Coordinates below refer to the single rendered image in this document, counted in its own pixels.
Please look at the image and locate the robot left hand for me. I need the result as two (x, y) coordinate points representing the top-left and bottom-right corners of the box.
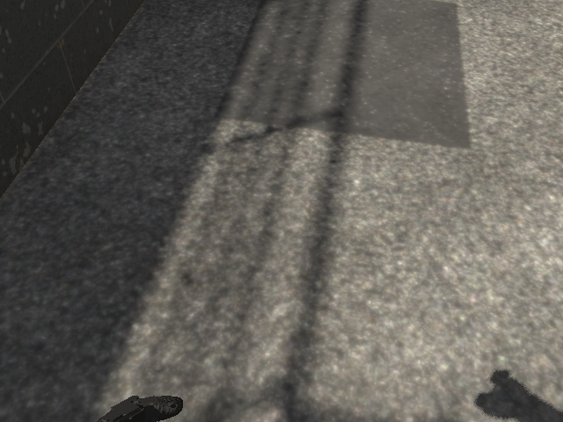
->
(97, 396), (183, 422)

